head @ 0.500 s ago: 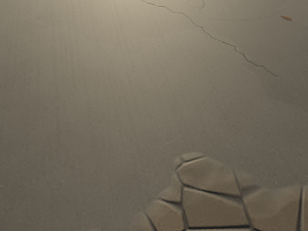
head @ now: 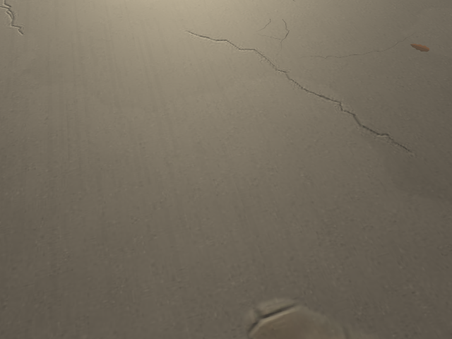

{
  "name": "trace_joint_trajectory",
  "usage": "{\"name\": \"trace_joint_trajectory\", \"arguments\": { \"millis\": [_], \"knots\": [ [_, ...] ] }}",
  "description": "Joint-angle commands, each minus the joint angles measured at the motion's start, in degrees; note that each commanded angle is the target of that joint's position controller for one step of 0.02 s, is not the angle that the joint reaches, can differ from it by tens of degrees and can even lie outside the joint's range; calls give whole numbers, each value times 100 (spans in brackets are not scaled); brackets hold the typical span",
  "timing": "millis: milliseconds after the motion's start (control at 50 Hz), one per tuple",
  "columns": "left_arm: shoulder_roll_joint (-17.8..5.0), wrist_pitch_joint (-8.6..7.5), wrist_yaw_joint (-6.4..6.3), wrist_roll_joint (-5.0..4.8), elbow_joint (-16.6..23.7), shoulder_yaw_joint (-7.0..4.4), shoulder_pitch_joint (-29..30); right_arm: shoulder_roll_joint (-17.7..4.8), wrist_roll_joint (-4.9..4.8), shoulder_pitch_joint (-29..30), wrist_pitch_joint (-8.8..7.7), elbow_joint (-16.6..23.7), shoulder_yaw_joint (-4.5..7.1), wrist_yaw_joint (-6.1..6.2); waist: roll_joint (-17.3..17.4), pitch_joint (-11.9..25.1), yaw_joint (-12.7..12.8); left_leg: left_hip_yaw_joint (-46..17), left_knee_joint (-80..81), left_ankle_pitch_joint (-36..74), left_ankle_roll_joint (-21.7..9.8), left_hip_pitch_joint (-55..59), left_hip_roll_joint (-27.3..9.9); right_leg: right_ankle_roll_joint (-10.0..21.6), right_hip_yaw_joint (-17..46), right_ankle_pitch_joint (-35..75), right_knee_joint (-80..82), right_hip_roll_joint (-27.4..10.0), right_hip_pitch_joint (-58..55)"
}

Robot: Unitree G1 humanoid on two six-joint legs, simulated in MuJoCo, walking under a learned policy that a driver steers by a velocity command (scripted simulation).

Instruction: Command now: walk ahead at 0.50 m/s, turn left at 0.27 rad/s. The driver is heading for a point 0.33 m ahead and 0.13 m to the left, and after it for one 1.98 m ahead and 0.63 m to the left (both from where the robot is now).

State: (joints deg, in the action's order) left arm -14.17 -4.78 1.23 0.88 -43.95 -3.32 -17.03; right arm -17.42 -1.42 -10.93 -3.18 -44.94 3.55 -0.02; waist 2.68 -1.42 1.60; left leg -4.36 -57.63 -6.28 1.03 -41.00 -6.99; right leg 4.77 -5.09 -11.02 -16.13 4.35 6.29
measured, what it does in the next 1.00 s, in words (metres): walks ahead, turning left: left foot, then right foot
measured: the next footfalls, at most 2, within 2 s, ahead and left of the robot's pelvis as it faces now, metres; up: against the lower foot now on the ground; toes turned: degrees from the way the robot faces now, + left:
left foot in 0.28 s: +0.32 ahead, +0.16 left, +0.00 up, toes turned +11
right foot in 0.74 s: +0.48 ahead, -0.02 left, +0.00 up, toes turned +32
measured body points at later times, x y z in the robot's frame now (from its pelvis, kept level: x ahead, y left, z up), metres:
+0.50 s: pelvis +0.25 +0.07 -0.01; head +0.30 +0.10 +0.44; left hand +0.34 +0.38 -0.11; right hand +0.46 -0.17 -0.10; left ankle +0.28 +0.15 -0.75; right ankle +0.32 -0.09 -0.67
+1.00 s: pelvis +0.35 +0.05 -0.01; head +0.39 +0.05 +0.44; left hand +0.32 +0.35 -0.10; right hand +0.63 -0.09 -0.11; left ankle +0.26 +0.17 -0.71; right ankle +0.44 -0.04 -0.75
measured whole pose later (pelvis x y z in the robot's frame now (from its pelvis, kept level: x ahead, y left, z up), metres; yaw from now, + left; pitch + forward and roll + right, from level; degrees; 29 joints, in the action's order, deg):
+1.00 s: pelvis +0.35 +0.05 -0.01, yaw +31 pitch +2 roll +1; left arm -14.3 0.2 -1.1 0.4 -41.2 -2.6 -10.4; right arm -17.2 -0.1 -8.7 3.3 -37.7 3.8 1.5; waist 1.6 -2.3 1.8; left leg -4.3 -47.9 -25.8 5.0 -23.0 1.0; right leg 0.1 1.5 -10.4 -26.7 -1.1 18.0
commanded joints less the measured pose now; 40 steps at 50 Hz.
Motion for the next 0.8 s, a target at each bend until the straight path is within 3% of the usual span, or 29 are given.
{"name": "trace_joint_trajectory", "arguments": {
  "millis": [20, 100, 180, 220, 240, 260, 280, 300, 320, 340, 360, 380, 400, 420, 460, 500, 580, 620, 680, 720, 740, 760, 780, 800],
  "knots": [
    [-802, -145, -80, 1, 310, -192, 341, -285, 7, 79, -55, 278, 69, -46, -523, -22, -66, -105, 868, 1142, -11, 168, 38, 573, 318, 1776, 868, -1474, 147],
    [-926, -88, -133, -51, 62, -224, -2, -94, 11, 762, -78, 531, -30, -186, -437, -316, 254, 204, 1844, 1474, -146, 47, 142, 456, 6, 1834, 919, -1678, -442],
    [-1045, 111, -185, -123, -114, -274, -206, -106, 19, 1148, -84, 870, -46, -363, -461, -384, 313, 536, 2242, 572, -379, -288, 305, 388, -171, 2907, 368, -1975, -1415],
    [-1206, 213, -264, -131, -57, -308, -23, -260, 48, 903, -59, 941, 31, -412, -716, -105, 61, 934, 2272, -54, -570, 338, 672, 228, -362, 5001, -405, -1938, -1521],
    [-1267, 271, -324, -124, -11, -317, 56, -417, 81, 433, -47, 867, 116, -408, -853, 207, -197, 1104, 2259, -235, -668, 963, 936, 122, -429, 5985, -1144, -1860, -1461],
    [-1281, 307, -373, -141, 36, -306, 172, -690, 94, -408, -61, 685, 262, -361, -792, 647, -652, 1080, 2648, 222, -833, 2135, 1145, -68, -526, 6016, -2285, -1662, -1046],
    [-1191, 247, -401, -113, 147, -252, 167, -1115, 121, -1134, -46, 576, 416, -248, -320, 1176, -1019, 191, 2893, 1709, -1150, 3838, 641, -391, -532, 4283, -3935, -1323, 202],
    [-329, 91, -245, 132, 387, 23, -678, -1701, 186, -959, -54, 685, 471, -179, 1272, 1984, -229, -2713, 2570, 3662, -2450, 6313, -1191, -859, -143, -2327, -6291, -103, 2953],
    [-896, -73, -145, 9, 281, -36, -342, -1329, 170, -1232, -32, 840, 399, -162, 418, 3120, -791, -3543, 2985, 3674, -2743, 6615, -1419, -811, 1153, -2730, -6977, -46, 3129],
    [-1055, -115, -118, -222, 501, -90, 266, -1092, 167, -863, -20, 905, 328, -154, 175, 2393, -811, -2599, 3089, 3810, -2427, 6083, -1174, -708, 1275, -2270, -6766, -391, 3450],
    [-974, -124, -166, -186, 587, -54, 505, -897, 55, -525, 0, 921, 294, -131, -252, 1577, -616, -2021, 3226, 3542, -2146, 5174, -869, -686, 1115, -1868, -6249, -610, 3565],
    [-993, -70, -232, -85, 564, -83, 599, -756, 9, -226, 42, 983, 250, -95, -436, 1050, -426, -1707, 3420, 3370, -1988, 4308, -669, -742, 1016, -1645, -5889, -733, 3426],
    [-1044, 30, -261, -64, 583, -121, 493, -708, 80, -56, 73, 1052, 221, -66, -337, 845, -193, -1506, 3634, 3310, -1940, 3558, -517, -768, 1034, -1489, -5662, -811, 3000],
    [-1013, 122, -278, -53, 584, -127, 373, -732, 142, 68, 97, 1095, 230, -64, -205, 741, -50, -1410, 3766, 3274, -1913, 3089, -409, -817, 999, -1412, -5418, -789, 2735],
    [-805, 224, -326, -27, 524, -72, 170, -835, 162, 175, 108, 1087, 266, -39, -30, 755, 83, -1097, 3788, 3655, -1860, 2601, -232, -966, 877, -1216, -4749, -709, 2490],
    [-730, 265, -370, 4, 542, -43, 284, -944, 135, 137, 166, 1053, 302, 29, 59, 922, 49, -982, 3670, 3675, -1749, 2508, -99, -1076, 856, -803, -4152, -594, 2411],
    [-733, 329, -341, -41, 657, -35, 794, -943, 54, 158, 376, 1061, 299, 163, 291, 1083, -112, -1165, 3503, 2295, -1395, 2473, 114, -1126, 952, -3, -3240, -427, 2188],
    [-756, 332, -307, -67, 746, -45, 1059, -933, 67, 138, 452, 1079, 296, 187, 413, 986, -202, -1472, 3444, 1564, -1322, 2531, 117, -1095, 1034, -35, -2821, -348, 2143],
    [-835, 251, -249, -82, 809, -93, 1153, -886, 62, 146, 499, 1125, 283, 185, 621, 883, -222, -1995, 3140, 1336, -1244, 2852, 78, -969, 1138, -289, -2068, -232, 1964],
    [-869, 161, -221, -89, 724, -152, 827, -795, 10, 356, 515, 1206, 249, 194, 684, 820, 38, -2135, 2779, 1069, -988, 2838, 299, -761, 1061, 522, -783, -281, 1247],
    [-1109, 136, -242, -22, 714, -219, 675, -575, 50, 204, 506, 1245, 186, 192, 382, 936, -25, -1958, 2296, 162, -731, 2437, 557, -496, 1484, 1259, -558, -963, 499],
    [-1511, 196, -298, 66, 837, -295, 818, -273, 157, -389, 489, 1206, 115, 175, -1047, 1035, -446, -1011, 1060, -2420, -358, 1581, 1348, 154, 2612, 3157, -685, -2250, -261],
    [-1505, 250, -273, 186, 699, -324, 497, -638, 119, -383, 429, 1328, 197, 164, -2067, 1040, -315, -461, -106, -3482, -61, 603, 1551, 1103, 3908, 3580, -438, -3008, -399],
    [-1207, 253, -273, 123, 789, -260, 571, -1041, 107, -430, 428, 1189, 324, 162, -1439, 981, -247, -534, -986, -3128, 112, 467, 1194, 1176, 3575, 3197, -485, -2862, -336]
  ]
}}
Keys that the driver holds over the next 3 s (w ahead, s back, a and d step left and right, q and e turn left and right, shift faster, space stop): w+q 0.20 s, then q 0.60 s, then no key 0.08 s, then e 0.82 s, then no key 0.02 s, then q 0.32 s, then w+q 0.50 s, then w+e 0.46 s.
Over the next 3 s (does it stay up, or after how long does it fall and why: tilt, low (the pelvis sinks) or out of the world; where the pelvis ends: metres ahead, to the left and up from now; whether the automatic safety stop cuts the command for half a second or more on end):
stays up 0.66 0.30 -0.02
